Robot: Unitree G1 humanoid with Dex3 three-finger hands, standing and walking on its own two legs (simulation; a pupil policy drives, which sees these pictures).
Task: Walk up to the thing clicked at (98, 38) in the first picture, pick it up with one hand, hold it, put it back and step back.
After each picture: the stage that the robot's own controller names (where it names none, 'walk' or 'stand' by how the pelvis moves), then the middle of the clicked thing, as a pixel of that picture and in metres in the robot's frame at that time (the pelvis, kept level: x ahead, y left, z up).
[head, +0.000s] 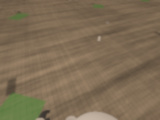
stand; (99, 38) +2.08 -0.19 -0.72
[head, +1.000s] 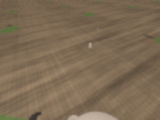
walk; (90, 45) +1.95 +0.17 -0.70
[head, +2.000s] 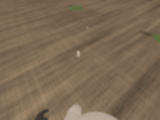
walk; (78, 54) +1.32 +0.37 -0.72
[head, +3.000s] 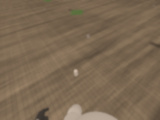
walk; (75, 72) +0.85 +0.31 -0.72
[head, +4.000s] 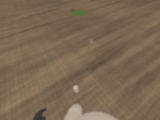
walk; (76, 89) +0.53 +0.25 -0.71
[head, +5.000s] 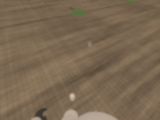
stand; (72, 97) +0.40 +0.19 -0.70
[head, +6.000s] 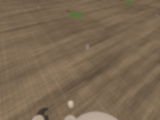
stand; (70, 104) +0.32 +0.20 -0.71
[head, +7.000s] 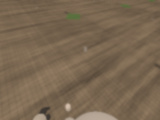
stand; (68, 107) +0.30 +0.21 -0.72
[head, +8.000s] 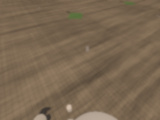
stand; (69, 108) +0.28 +0.22 -0.72
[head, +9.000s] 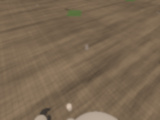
stand; (69, 107) +0.27 +0.22 -0.72
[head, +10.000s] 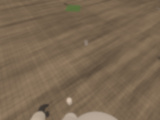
stand; (69, 101) +0.31 +0.22 -0.71
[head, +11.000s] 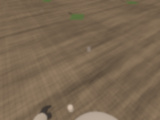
stand; (70, 108) +0.29 +0.23 -0.72
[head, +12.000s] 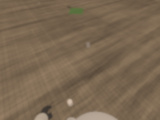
stand; (70, 102) +0.31 +0.23 -0.72
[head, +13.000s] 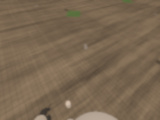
stand; (68, 104) +0.31 +0.24 -0.72
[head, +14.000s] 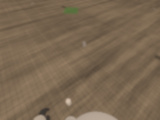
stand; (68, 102) +0.31 +0.25 -0.72
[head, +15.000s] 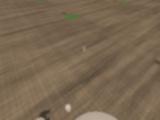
stand; (68, 108) +0.28 +0.24 -0.72
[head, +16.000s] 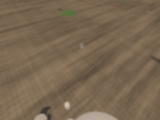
stand; (67, 105) +0.28 +0.25 -0.72
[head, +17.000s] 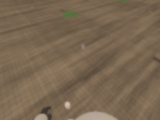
stand; (67, 105) +0.29 +0.25 -0.72
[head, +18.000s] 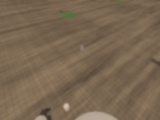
stand; (66, 107) +0.28 +0.25 -0.72
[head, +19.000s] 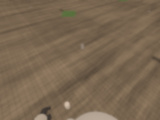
stand; (67, 105) +0.29 +0.25 -0.72
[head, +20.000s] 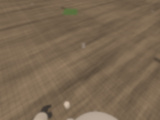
stand; (67, 105) +0.28 +0.25 -0.72
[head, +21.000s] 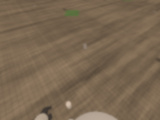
stand; (68, 105) +0.30 +0.24 -0.72
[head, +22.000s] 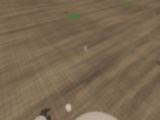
stand; (68, 108) +0.28 +0.23 -0.72
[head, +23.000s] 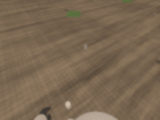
stand; (68, 105) +0.30 +0.24 -0.72
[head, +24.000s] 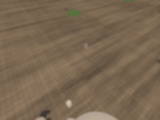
stand; (69, 103) +0.31 +0.23 -0.72
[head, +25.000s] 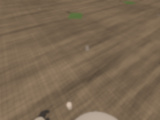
stand; (69, 105) +0.31 +0.23 -0.72
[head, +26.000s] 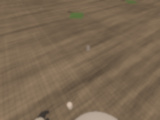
stand; (70, 105) +0.31 +0.23 -0.72
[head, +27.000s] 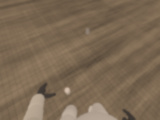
go down; (67, 91) +0.35 +0.23 -0.66
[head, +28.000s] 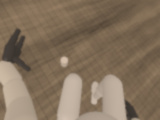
go down; (64, 62) +0.46 +0.19 -0.32
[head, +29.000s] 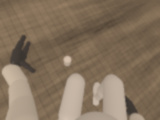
close in; (67, 61) +0.46 +0.16 -0.31
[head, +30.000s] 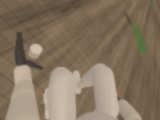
close in; (35, 51) +0.46 +0.21 -0.24
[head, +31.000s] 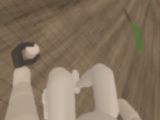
lift; (31, 51) +0.45 +0.22 -0.25
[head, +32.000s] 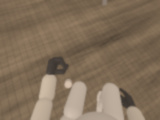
lift; (68, 83) +0.29 +0.19 -0.37
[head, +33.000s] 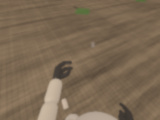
go down; (64, 103) +0.31 +0.28 -0.70
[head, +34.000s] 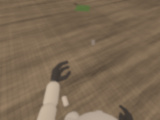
stand; (65, 101) +0.32 +0.28 -0.70
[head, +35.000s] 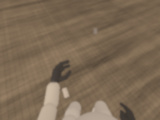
stand; (65, 92) +0.33 +0.27 -0.65
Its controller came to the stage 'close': yes
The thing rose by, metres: 0.24
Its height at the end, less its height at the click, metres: -0.02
